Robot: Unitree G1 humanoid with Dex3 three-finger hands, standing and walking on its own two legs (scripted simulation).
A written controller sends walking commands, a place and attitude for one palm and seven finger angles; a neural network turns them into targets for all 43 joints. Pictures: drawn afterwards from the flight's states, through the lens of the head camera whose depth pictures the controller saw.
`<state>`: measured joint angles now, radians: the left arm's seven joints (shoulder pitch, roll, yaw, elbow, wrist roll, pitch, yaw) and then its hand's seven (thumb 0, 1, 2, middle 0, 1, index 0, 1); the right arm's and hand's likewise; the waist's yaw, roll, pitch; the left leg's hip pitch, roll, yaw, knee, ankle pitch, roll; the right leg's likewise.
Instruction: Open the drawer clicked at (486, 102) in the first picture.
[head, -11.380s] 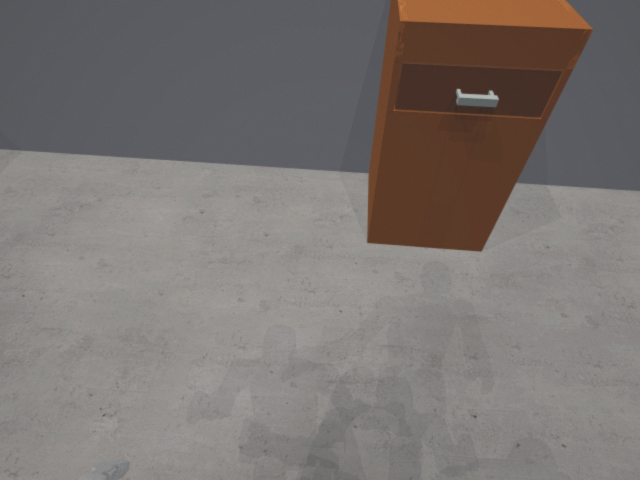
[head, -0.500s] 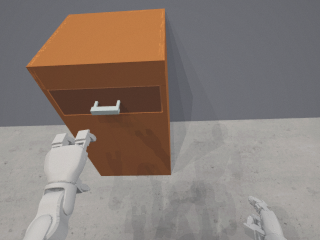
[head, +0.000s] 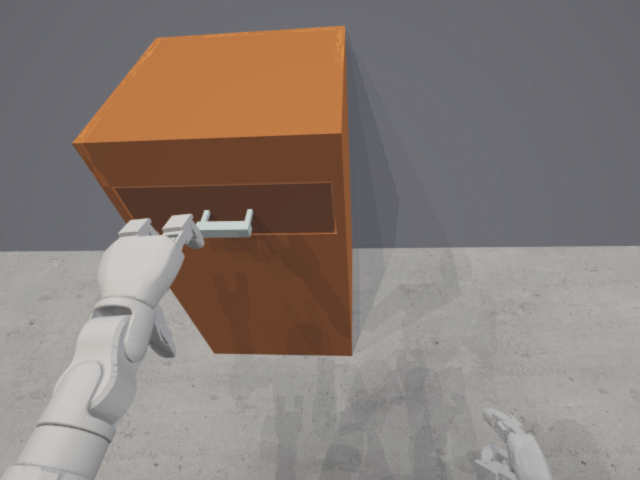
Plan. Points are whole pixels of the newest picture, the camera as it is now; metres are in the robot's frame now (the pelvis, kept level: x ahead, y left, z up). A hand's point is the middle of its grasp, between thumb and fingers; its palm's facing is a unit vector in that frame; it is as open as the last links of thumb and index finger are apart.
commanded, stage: raise the hand with hooked fingers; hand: left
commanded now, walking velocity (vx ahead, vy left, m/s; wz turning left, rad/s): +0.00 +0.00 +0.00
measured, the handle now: (225, 221) +0.57 +0.29 -0.07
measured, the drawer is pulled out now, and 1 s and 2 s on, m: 0.00 0.00 0.00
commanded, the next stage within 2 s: move the hooked fingers above the handle in 0.26 s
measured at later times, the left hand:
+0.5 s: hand (175, 295) +0.31 +0.24 +0.07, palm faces +0.03 -0.06 -1.00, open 13.8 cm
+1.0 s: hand (200, 260) +0.39 +0.24 +0.03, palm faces -0.02 -0.01 -1.00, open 13.8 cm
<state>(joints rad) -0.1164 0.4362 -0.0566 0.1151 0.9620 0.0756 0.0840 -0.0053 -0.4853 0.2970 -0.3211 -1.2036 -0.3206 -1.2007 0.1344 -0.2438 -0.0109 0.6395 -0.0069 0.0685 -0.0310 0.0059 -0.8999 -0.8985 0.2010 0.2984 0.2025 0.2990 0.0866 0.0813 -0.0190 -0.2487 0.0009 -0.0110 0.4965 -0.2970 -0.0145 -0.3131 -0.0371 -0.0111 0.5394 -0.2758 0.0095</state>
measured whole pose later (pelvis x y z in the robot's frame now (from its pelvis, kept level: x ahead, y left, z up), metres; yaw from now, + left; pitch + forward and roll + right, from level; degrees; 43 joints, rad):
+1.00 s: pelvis -0.01 +0.00 -0.01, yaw -1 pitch +9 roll +1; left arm -0.46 0.45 -0.03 0.66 1.05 -0.05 0.23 0.00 -0.49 0.30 -0.32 -1.21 -0.32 -1.20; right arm 0.28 -0.27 -0.08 0.69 0.00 0.07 -0.04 0.00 -0.90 -0.90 0.20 0.30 0.20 0.30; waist 0.00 0.05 -0.06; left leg -0.45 0.01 0.00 0.61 -0.33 -0.01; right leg -0.51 -0.03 0.00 0.64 -0.29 0.01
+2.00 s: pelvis -0.01 +0.02 -0.05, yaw -3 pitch +25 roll -2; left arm -0.94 0.65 0.09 1.17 1.13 -0.10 0.28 0.00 -0.48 0.30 -0.32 -1.20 -0.32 -1.20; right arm 0.39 -0.28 -0.05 0.73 -0.05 0.10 0.00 0.00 -0.90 -0.90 0.20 0.30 0.20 0.30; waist -0.16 0.05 -0.13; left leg -0.89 0.03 0.01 0.90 -0.44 0.01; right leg -0.92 -0.01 0.02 0.83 -0.34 0.04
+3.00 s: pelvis -0.01 +0.02 -0.05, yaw -2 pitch +24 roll -2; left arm -0.93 0.64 0.07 1.17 1.12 -0.14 0.29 0.00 -0.49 0.30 -0.32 -1.21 -0.32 -1.20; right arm 0.35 -0.29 -0.05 0.72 -0.04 0.10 -0.01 0.00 -0.90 -0.90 0.20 0.30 0.20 0.30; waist -0.15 0.05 -0.13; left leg -0.88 0.02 -0.02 0.90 -0.43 0.01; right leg -0.90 -0.01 -0.01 0.83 -0.34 0.03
